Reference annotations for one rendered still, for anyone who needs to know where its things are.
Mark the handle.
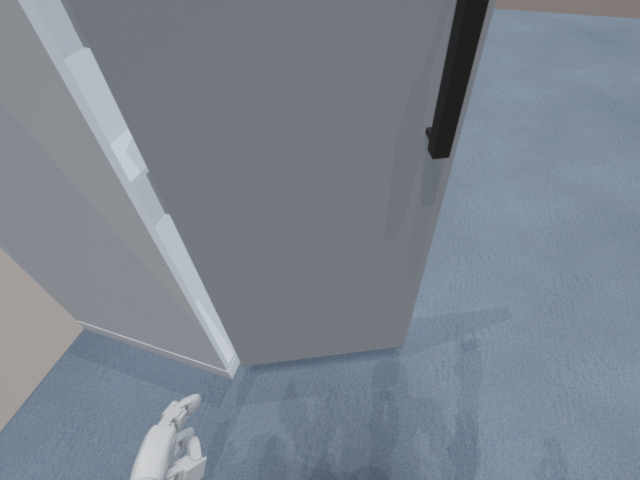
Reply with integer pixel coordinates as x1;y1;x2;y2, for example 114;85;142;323
426;0;489;159

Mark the left robot hand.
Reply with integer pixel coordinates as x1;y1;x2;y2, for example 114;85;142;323
130;394;207;480

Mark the fridge door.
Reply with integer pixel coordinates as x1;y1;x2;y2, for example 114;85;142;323
67;0;496;366

